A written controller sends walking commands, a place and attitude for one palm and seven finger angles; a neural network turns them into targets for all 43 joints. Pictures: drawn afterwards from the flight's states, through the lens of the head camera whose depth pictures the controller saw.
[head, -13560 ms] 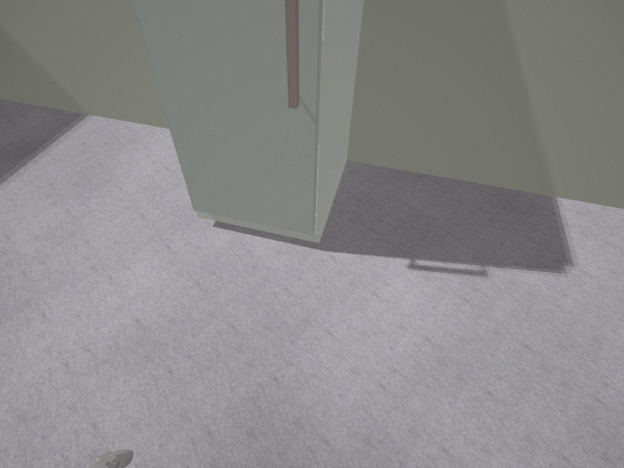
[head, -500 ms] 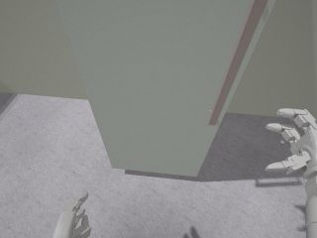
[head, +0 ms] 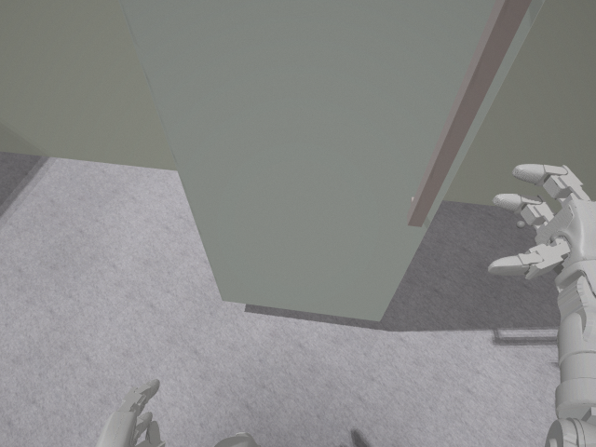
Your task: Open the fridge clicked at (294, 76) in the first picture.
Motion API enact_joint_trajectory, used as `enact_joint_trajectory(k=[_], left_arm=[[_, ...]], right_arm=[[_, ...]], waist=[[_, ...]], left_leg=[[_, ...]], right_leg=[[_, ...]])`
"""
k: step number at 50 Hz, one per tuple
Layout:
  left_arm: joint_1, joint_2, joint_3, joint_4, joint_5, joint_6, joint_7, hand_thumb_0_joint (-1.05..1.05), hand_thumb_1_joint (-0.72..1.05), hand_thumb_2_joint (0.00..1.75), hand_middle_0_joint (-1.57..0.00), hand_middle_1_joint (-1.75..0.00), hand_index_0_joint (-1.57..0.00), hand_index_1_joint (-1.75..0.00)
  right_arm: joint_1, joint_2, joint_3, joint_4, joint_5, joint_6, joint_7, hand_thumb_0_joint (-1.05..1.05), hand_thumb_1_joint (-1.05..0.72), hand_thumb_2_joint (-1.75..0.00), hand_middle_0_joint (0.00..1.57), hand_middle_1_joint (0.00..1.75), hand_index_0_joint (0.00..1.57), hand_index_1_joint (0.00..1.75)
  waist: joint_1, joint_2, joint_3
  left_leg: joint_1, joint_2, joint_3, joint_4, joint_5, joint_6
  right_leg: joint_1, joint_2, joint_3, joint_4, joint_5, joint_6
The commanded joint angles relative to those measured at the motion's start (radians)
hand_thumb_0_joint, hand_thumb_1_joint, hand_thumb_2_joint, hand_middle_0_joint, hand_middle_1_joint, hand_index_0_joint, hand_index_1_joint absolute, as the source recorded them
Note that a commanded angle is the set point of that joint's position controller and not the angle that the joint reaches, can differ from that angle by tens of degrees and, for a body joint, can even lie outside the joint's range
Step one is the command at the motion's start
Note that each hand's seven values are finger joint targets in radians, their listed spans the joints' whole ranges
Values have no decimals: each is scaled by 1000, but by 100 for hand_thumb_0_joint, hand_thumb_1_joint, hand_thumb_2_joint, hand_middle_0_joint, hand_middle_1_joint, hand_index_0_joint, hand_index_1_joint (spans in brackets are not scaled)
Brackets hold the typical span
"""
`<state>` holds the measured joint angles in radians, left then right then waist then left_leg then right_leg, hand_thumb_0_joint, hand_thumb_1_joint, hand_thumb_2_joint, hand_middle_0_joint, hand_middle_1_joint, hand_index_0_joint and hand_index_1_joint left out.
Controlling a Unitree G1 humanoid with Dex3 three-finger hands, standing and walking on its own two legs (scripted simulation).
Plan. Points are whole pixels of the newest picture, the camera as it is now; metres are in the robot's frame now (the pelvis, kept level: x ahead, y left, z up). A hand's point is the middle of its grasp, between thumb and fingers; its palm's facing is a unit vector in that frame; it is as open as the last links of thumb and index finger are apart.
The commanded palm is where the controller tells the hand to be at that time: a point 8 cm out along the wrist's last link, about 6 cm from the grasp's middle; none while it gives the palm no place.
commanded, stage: move the hooked fingers beside the handle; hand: right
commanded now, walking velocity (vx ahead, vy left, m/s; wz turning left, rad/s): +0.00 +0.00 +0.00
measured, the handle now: (454, 118) +0.55 -0.17 +0.15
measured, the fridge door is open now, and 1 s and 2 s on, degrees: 0 0 0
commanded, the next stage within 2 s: feel for the door with the fingertips in 1.50 s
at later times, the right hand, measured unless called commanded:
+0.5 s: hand (494, 194) +0.45 -0.23 +0.10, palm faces +0.02 +1.00 -0.01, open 14.0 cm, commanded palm +0.43 -0.28 +0.10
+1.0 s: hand (486, 181) +0.48 -0.23 +0.09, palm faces +0.03 +1.00 +0.00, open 13.9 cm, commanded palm +0.45 -0.28 +0.10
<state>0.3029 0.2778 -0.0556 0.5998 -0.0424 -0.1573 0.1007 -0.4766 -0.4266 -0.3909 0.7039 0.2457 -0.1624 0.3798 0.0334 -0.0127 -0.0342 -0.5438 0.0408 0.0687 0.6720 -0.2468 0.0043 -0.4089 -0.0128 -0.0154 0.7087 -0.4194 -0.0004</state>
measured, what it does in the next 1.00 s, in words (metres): stands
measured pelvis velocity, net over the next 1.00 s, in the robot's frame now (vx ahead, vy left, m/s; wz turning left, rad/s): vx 0.01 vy -0.01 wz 0.03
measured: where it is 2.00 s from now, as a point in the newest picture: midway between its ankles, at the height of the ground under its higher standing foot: outside the picture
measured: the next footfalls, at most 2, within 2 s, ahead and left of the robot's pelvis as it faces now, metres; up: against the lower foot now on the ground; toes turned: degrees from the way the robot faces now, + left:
none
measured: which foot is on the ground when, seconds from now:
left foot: down 0.00-1.00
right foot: down 0.00-1.00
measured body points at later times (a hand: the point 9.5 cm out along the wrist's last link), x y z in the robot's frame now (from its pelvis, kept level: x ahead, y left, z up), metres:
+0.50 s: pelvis +0.00 -0.01 -0.01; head +0.08 -0.01 +0.44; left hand +0.05 +0.26 -0.12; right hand +0.45 -0.28 +0.10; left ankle +0.05 +0.12 -0.72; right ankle -0.04 -0.12 -0.72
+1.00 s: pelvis +0.01 -0.01 -0.01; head +0.10 -0.02 +0.43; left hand +0.02 +0.26 -0.12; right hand +0.47 -0.28 +0.10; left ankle +0.05 +0.12 -0.72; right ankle -0.04 -0.12 -0.72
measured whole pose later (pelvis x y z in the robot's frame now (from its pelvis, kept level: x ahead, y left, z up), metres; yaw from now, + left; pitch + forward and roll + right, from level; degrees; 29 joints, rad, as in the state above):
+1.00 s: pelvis +0.01 -0.01 -0.01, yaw +2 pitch +15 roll +1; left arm 0.43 0.28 -0.03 0.61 -0.02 0.03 0.04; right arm -0.76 -0.51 -0.44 1.03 0.15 -0.30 0.32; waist 0.11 -0.01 -0.07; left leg -0.71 0.02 0.05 0.70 -0.25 -0.01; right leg -0.59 -0.03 -0.04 0.78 -0.46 -0.01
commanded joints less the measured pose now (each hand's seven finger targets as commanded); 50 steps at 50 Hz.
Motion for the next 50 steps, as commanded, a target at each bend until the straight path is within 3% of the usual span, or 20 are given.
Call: enact_joint_trajectory(k=[1, 2, 9, 12, 14, 15, 17, 20, 22, 23, 24, 28, 30, 35, 37, 40, 43, 44, 46, 50], left_arm=[[43, 156, 64, -120, 0, -15, -2, 0, 90, 90, -20, -30, -20, -30], [50, 157, 64, -116, 1, -9, -3, 0, 90, 90, -20, -30, -20, -30], [88, 151, 73, -94, 5, 13, -5, 0, 90, 90, -20, -30, -20, -30], [107, 160, 75, -82, 6, 23, -6, 0, 90, 90, -20, -30, -20, -30], [113, 163, 74, -77, 4, 34, -7, 0, 90, 90, -20, -30, -20, -30], [113, 162, 73, -74, 2, 36, -9, 0, 90, 90, -20, -30, -20, -30], [125, 167, 74, -73, 4, 45, -11, 0, 90, 90, -20, -30, -20, -30], [144, 168, 77, -73, 10, 54, -16, 0, 90, 90, -20, -30, -20, -30], [158, 167, 76, -68, 13, 61, -17, 0, 90, 90, -20, -30, -20, -30], [158, 165, 76, -66, 14, 63, -19, 0, 90, 90, -20, -30, -20, -30], [167, 167, 78, -59, 16, 65, -19, 0, 90, 90, -20, -30, -20, -30], [192, 170, 76, -45, 21, 82, -22, 0, 90, 90, -20, -30, -20, -30], [202, 168, 76, -42, 24, 89, -26, 0, 90, 90, -20, -30, -20, -30], [232, 172, 79, -39, 31, 110, -34, 0, 90, 90, -20, -30, -20, -30], [245, 177, 80, -49, 35, 119, -39, 0, 90, 90, -20, -30, -20, -30], [246, 175, 84, -69, 35, 137, -44, 0, 90, 90, -20, -30, -20, -30], [238, 162, 92, -83, 31, 149, -53, 0, 90, 90, -20, -30, -20, -30], [235, 162, 90, -82, 31, 151, -56, 0, 90, 90, -20, -30, -20, -30], [234, 167, 94, -78, 28, 157, -55, 0, 90, 90, -20, -30, -20, -30], [219, 166, 93, -83, 25, 161, -47, 0, 90, 90, -20, -30, -20, -30]], right_arm=[[-340, -313, -95, -120, 2, -66, -15, 0, 50, -30, 30, 120, 30, 120], [-376, -321, -95, -120, 2, -79, -18, 0, 50, -30, 30, 120, 30, 120], [-540, -314, -56, -130, -14, -152, -13, 0, 50, -30, 30, 120, 30, 120], [-534, -332, -76, -69, -9, -150, -12, 0, 50, -30, 30, 120, 30, 120], [-533, -335, -76, 2, -17, -135, -12, 0, 50, -30, 30, 120, 30, 120], [-552, -299, -42, 30, -19, -127, -10, 0, 50, -30, 30, 120, 30, 120], [-585, -319, -44, 66, -36, -126, -18, 0, 50, -30, 30, 120, 30, 120], [-653, -342, -48, 62, -56, -149, -35, 0, 50, -30, 30, 120, 30, 120], [-703, -337, -42, 80, -56, -173, -46, 0, 50, -30, 30, 120, 30, 120], [-744, -327, -31, 72, -56, -185, -48, 0, 50, -30, 30, 120, 30, 120], [-741, -345, -53, 106, -60, -190, -54, 0, 50, -30, 30, 120, 30, 120], [-806, -398, -75, 157, -89, -201, -68, 0, 50, -30, 30, 120, 30, 120], [-812, -356, -39, 186, -102, -196, -70, 0, 50, -30, 30, 120, 30, 120], [-855, -362, -48, 225, -108, -197, -82, 0, 50, -30, 30, 120, 30, 120], [-801, -389, -83, 247, -104, -200, -85, 0, 50, -30, 30, 120, 30, 120], [-747, -450, -130, 203, -112, -210, -80, 0, 50, -30, 30, 120, 30, 120], [-699, -383, -96, 119, -94, -213, -68, 0, 50, -30, 30, 120, 30, 120], [-688, -352, -74, 113, -87, -209, -64, 0, 50, -30, 30, 120, 30, 120], [-682, -340, -69, 126, -72, -197, -60, 0, 50, -30, 30, 120, 30, 120], [-704, -359, -80, 94, -73, -195, -65, 0, 50, -30, 30, 120, 30, 120]], waist=[[-9, 7, -297], [-4, 25, -296], [24, -81, -391], [24, -42, -396], [27, -23, -358], [39, -32, -328], [42, -43, -313], [44, -63, -362], [58, -35, -370], [65, -58, -391], [65, -29, -397], [70, -69, -427], [83, -80, -420], [96, -76, -446], [83, -32, -466], [53, -48, -513], [45, -121, -534], [52, -124, -509], [68, -46, -457], [63, -74, -444]], left_leg=[[313, -25, -42, -28, 234, 16], [320, -27, -42, -24, 235, 18], [294, -36, -51, -11, 261, 19], [304, -39, -47, -8, 263, 21], [282, -35, -43, -11, 240, 17], [256, -35, -42, -18, 227, 16], [231, -35, -39, -15, 200, 20], [219, -37, -40, -2, 208, 22], [211, -42, -38, 7, 218, 21], [209, -41, -42, 8, 216, 18], [208, -43, -42, 11, 217, 17], [201, -41, -43, 27, 237, 18], [166, -43, -37, 30, 243, 17], [151, -49, -35, 39, 271, 15], [187, -53, -36, 45, 297, 18], [258, -49, -49, 56, 366, 18], [230, -54, -45, 53, 389, 22], [214, -56, -41, 46, 381, 21], [214, -61, -36, 31, 354, 17], [223, -57, -40, 23, 319, 19]], right_leg=[[-108, 18, 6, -108, 283, -6], [-117, 15, 11, -105, 286, -7], [-62, 16, 10, -80, 315, -9], [-84, 14, 15, -79, 315, -11], [-121, 14, 15, -86, 285, -10], [-125, 15, 11, -86, 268, -11], [-136, 14, 15, -84, 256, -11], [-120, 12, 22, -72, 278, -9], [-119, 10, 29, -62, 293, -9], [-111, 10, 27, -58, 286, -8], [-117, 9, 28, -53, 284, -10], [-129, 10, 33, -40, 311, -8], [-119, 7, 35, -34, 332, -5], [-116, 1, 38, -18, 381, -1], [-141, 2, 35, -13, 395, -7], [-166, 3, 19, -14, 425, -9], [-98, -6, 18, -8, 517, -2], [-88, -8, 19, -10, 522, 0], [-116, -10, 16, -21, 449, -8], [-128, -1, 13, -34, 387, -12]])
